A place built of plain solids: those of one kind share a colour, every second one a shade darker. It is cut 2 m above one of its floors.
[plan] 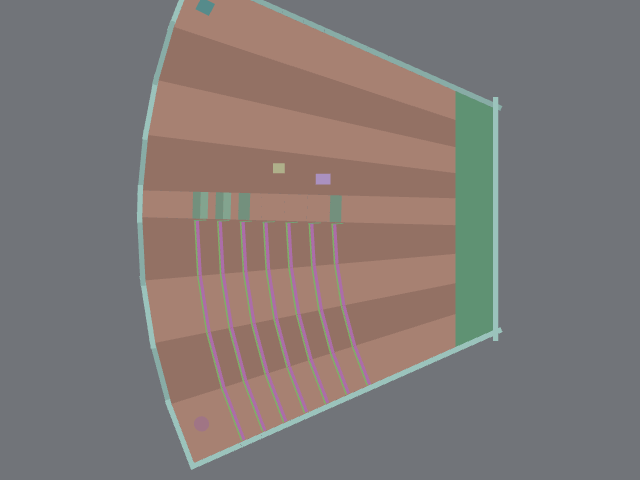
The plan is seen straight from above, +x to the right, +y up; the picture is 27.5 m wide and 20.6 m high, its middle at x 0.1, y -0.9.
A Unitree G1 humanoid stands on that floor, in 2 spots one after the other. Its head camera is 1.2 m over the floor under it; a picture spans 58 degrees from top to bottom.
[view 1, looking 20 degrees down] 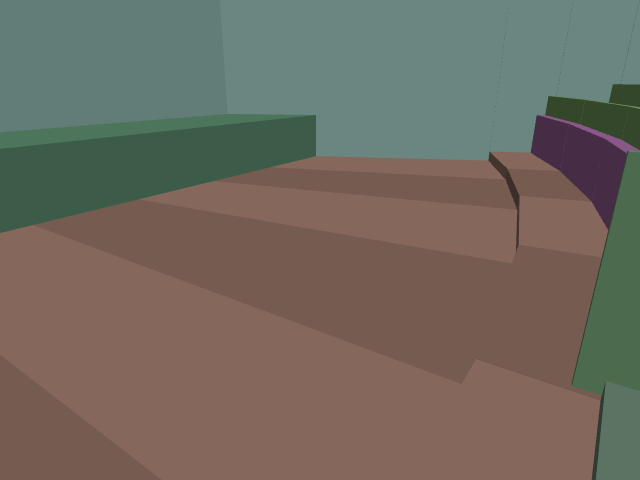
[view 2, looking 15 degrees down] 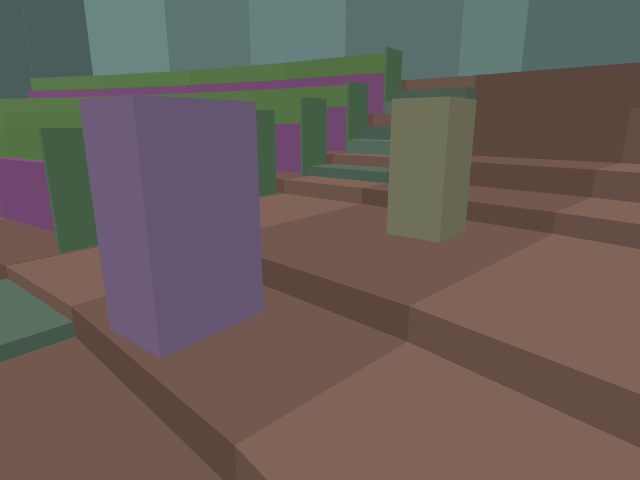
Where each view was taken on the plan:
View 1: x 1.18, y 1.66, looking -57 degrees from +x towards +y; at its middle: floor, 3.99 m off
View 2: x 1.47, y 3.56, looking -142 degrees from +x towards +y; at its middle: floor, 3.18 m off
